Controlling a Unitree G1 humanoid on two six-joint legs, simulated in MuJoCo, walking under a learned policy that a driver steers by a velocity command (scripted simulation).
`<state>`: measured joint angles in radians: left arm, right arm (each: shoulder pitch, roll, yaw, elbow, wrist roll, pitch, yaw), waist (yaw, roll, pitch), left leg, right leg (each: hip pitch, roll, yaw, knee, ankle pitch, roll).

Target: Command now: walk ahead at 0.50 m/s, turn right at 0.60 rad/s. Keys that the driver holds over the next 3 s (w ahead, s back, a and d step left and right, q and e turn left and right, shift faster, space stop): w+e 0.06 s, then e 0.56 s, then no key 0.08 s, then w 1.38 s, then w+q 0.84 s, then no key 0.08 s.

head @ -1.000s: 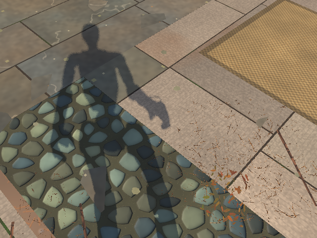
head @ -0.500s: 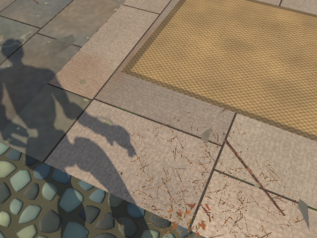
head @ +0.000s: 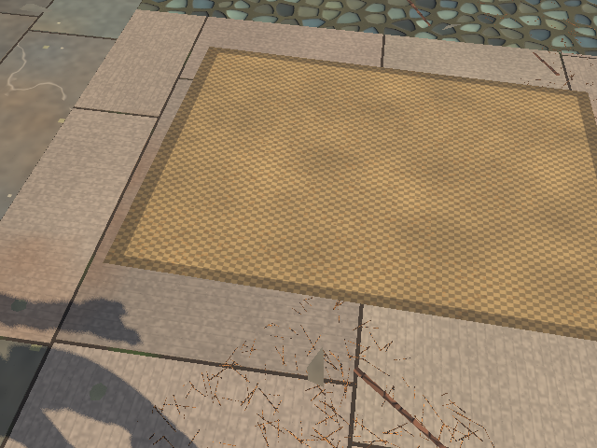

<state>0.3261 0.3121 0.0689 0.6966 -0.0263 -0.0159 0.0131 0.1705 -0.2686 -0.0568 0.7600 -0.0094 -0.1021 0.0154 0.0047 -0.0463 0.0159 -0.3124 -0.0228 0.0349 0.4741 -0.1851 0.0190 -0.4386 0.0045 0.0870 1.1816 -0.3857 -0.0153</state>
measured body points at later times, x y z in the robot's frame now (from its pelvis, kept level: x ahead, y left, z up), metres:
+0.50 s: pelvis +0.19 -0.04 +0.00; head +0.25 -0.08 +0.44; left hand +0.44 +0.17 -0.08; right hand +0.26 -0.36 -0.12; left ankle +0.19 +0.12 -0.65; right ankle +0.26 -0.14 -0.74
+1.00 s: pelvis +0.30 -0.04 +0.01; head +0.31 -0.02 +0.46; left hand +0.57 +0.12 -0.09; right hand +0.20 -0.31 -0.10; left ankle +0.33 +0.09 -0.74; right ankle +0.27 -0.19 -0.67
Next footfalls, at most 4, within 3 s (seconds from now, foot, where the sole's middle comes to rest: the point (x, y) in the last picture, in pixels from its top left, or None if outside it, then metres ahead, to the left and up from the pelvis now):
0.34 right None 0.30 -0.15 -0.77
0.78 left None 0.36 0.07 -0.77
1.18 right None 0.36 -0.24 -0.77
1.66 left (381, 333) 0.77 -0.19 -0.77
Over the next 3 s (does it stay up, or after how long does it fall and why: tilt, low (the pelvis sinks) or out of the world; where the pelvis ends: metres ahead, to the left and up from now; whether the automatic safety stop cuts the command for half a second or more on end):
stays up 1.24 -0.47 0.01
